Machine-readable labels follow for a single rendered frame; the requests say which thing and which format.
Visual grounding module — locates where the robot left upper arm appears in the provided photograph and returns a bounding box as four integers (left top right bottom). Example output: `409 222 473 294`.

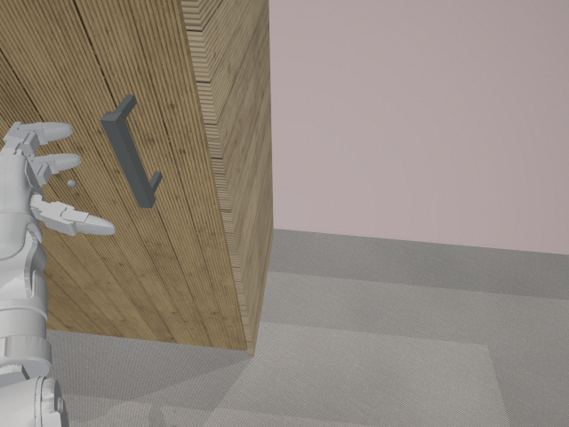
0 376 69 427

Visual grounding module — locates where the handle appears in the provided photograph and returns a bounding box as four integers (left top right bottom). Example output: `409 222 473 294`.
100 94 163 208

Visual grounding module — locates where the wardrobe door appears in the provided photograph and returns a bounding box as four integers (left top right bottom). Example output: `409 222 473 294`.
0 0 247 351

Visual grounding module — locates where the robot left forearm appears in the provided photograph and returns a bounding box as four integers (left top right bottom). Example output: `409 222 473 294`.
0 213 52 388

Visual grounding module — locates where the left robot hand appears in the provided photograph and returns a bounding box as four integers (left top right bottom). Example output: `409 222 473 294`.
0 122 116 236

